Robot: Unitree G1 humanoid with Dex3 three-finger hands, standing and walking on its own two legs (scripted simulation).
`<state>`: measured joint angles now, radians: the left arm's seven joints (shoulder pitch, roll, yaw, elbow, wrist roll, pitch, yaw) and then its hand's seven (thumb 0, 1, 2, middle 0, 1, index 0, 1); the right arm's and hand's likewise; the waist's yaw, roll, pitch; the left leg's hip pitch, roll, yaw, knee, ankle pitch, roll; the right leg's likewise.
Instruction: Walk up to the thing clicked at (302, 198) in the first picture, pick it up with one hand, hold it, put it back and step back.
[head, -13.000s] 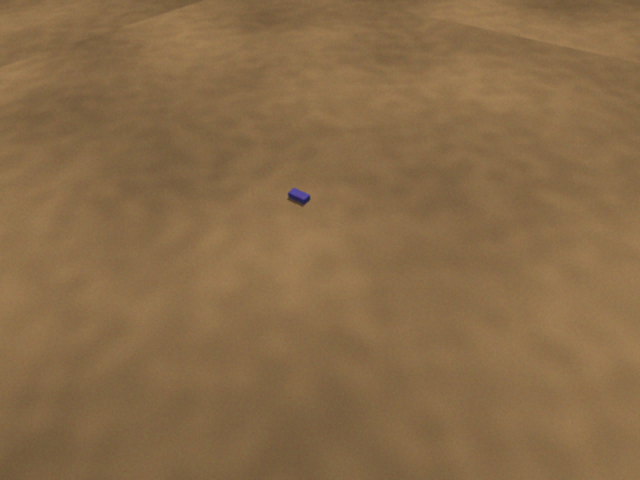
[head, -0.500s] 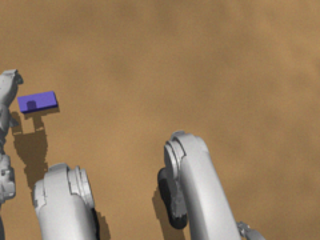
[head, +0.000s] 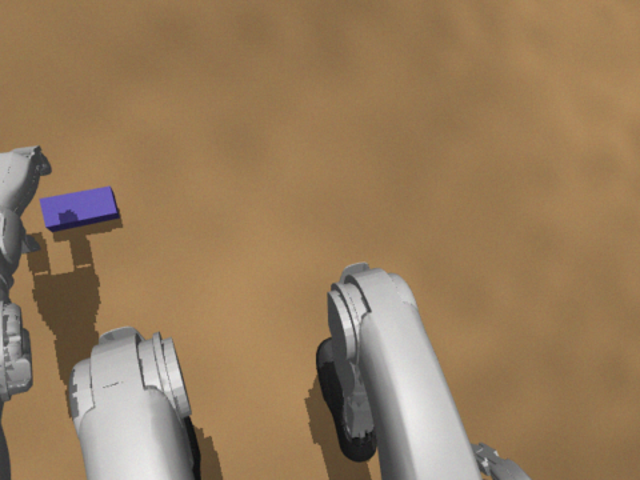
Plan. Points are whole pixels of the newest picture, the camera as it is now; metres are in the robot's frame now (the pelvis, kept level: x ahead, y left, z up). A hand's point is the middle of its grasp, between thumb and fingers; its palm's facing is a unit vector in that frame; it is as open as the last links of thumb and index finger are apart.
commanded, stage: rise first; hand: left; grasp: from above
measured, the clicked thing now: (81, 208) +0.52 +0.24 -0.30
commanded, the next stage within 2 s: approach in 0.44 s
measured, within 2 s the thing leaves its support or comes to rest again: neither
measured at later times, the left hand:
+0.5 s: hand (15, 215) +0.48 +0.28 -0.18, palm faces -0.44 -0.09 -0.89, open 10.3 cm
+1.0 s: hand (70, 161) +0.54 +0.22 -0.16, palm faces -0.38 -0.08 -0.92, open 10.8 cm
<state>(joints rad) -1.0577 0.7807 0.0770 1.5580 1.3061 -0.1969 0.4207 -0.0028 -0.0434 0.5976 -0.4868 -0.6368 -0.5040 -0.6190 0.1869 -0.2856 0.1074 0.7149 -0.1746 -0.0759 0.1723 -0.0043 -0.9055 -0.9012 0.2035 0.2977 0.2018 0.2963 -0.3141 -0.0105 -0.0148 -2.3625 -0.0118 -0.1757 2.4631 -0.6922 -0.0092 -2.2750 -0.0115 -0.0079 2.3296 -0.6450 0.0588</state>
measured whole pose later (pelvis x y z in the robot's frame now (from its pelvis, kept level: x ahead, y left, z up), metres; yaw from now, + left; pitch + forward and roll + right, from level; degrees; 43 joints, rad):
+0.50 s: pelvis +0.00 +0.00 +0.00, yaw +0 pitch +33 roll -10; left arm -1.05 0.78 0.09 1.55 1.31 -0.20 0.43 0.00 0.06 0.51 -0.57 -0.55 -0.59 -0.53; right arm 0.19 -0.29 0.10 0.72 -0.18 -0.09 0.18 0.00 -0.91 -0.90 0.20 0.30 0.20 0.30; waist -0.31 -0.01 -0.01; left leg -2.36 -0.01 -0.18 2.47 -0.70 -0.02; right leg -2.28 -0.01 -0.01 2.34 -0.65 0.06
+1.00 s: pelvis +0.00 +0.00 +0.00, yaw -1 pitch +34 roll -11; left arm -1.26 0.77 0.04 1.68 1.34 -0.11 0.47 0.00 0.01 0.56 -0.51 -0.59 -0.54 -0.57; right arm 0.20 -0.30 0.15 0.69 -0.19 -0.09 0.17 -0.01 -0.89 -0.89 0.20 0.30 0.20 0.30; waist -0.41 -0.01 0.00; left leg -2.38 -0.01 -0.19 2.47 -0.70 -0.02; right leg -2.30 0.00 -0.02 2.33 -0.64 0.06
